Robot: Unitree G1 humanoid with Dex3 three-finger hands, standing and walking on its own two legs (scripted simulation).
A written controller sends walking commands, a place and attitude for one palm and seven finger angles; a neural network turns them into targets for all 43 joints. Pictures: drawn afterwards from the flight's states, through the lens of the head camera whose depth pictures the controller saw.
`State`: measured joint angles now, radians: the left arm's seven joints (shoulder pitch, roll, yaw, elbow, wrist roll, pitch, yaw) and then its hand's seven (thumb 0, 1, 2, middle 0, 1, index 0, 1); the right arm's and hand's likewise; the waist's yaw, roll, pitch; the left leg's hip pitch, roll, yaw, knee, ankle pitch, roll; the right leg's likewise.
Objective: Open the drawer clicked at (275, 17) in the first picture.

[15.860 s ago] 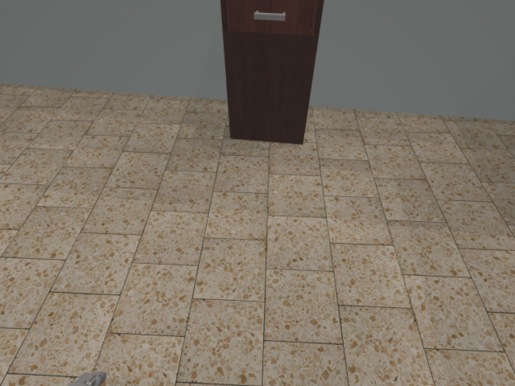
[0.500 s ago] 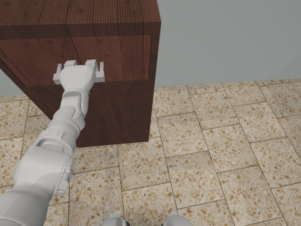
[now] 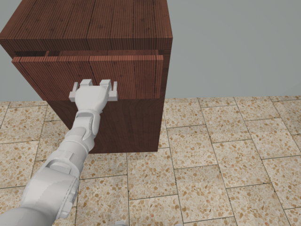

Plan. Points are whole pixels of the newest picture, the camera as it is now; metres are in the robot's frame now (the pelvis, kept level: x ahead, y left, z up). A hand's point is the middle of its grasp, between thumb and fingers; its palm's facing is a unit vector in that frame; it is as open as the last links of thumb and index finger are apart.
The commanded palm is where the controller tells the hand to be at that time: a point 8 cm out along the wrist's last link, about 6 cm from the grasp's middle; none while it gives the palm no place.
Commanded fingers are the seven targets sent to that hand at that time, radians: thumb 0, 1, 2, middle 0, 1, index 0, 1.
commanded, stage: pull the drawer open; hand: left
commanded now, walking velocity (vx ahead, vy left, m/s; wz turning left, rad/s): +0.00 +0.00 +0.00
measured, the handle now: (95, 90) +0.51 +0.15 +0.02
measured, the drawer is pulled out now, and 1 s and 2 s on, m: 0.04 0.19 0.30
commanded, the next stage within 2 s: open the thumb to release the handle in 1.86 s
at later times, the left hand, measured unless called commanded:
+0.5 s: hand (97, 115) +0.43 +0.14 -0.01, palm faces -0.04 -0.07 -1.00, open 5.4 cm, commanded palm +0.38 +0.15 +0.05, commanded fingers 0.00 0.90 0.90 -0.40 -1.35 -0.40 -1.35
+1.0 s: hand (92, 155) +0.31 +0.14 -0.01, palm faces +0.00 -0.11 -0.99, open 5.5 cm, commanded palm +0.27 +0.15 +0.05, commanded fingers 0.00 0.90 0.90 -0.40 -1.35 -0.40 -1.35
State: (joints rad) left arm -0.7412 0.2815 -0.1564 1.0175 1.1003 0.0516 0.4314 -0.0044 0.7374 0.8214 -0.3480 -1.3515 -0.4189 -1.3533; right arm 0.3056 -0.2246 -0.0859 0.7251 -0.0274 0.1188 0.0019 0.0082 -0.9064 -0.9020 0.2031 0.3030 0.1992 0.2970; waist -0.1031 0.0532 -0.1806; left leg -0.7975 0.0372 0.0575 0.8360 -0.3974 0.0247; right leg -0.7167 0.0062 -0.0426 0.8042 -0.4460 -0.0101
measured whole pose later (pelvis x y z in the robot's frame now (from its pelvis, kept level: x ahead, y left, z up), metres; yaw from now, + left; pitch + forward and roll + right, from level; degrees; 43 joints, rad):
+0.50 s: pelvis +0.00 +0.00 +0.00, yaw -1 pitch +19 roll -1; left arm -0.60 0.29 -0.12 0.89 1.08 0.04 0.43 0.01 0.75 0.81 -0.32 -1.35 -0.42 -1.35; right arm 0.36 -0.22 -0.09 0.73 -0.02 0.13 0.00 0.01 -0.91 -0.90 0.20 0.30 0.20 0.30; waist -0.09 0.06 -0.18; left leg -0.75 0.05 0.08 0.80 -0.38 0.02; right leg -0.69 0.02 -0.02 0.78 -0.43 -0.02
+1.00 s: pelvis -0.01 -0.01 +0.01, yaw +1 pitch +12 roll +0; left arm -0.13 0.21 -0.28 0.43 1.10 0.12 0.43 0.03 0.72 0.84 -0.31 -1.35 -0.42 -1.35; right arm 0.13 -0.22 -0.06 0.61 -0.01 0.14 0.02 0.01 -0.91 -0.90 0.20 0.30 0.20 0.30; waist 0.02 0.05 -0.15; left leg -0.59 0.02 0.06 0.76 -0.37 0.01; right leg -0.52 0.00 -0.04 0.76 -0.44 -0.02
